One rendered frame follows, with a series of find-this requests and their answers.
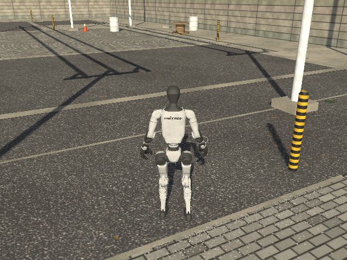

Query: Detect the right robot upper arm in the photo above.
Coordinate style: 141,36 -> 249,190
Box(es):
185,109 -> 200,139

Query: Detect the robot left thigh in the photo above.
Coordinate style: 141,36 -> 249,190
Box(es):
155,151 -> 169,186

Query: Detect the left robot upper arm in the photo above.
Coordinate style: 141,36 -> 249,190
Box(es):
147,109 -> 162,139

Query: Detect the humanoid robot head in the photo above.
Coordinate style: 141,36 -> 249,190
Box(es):
164,86 -> 183,112

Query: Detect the robot left forearm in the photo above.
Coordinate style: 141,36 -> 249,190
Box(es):
142,130 -> 152,150

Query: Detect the right robot hand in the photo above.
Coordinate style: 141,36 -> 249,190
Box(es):
196,146 -> 208,157

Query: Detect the left robot hand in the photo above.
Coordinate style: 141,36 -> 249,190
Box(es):
140,148 -> 152,160

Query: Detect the robot right forearm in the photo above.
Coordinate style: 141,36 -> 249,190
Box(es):
195,130 -> 206,149

